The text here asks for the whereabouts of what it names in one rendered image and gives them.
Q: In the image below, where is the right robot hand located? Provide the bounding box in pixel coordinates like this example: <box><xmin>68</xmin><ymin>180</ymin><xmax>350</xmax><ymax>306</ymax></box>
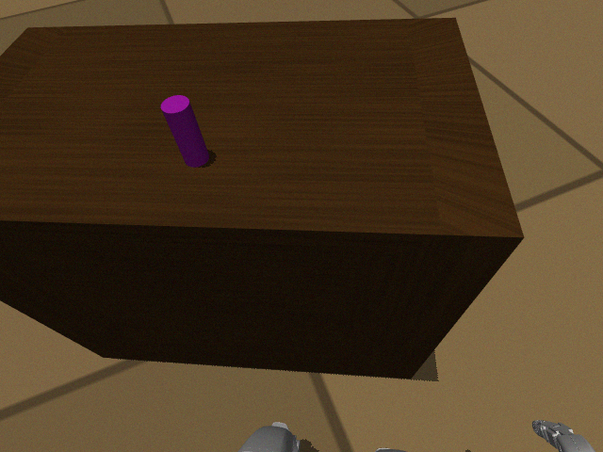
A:
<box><xmin>532</xmin><ymin>420</ymin><xmax>595</xmax><ymax>452</ymax></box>

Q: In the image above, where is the can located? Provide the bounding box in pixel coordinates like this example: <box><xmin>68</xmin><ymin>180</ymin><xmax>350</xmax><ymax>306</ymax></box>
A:
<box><xmin>161</xmin><ymin>95</ymin><xmax>209</xmax><ymax>168</ymax></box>

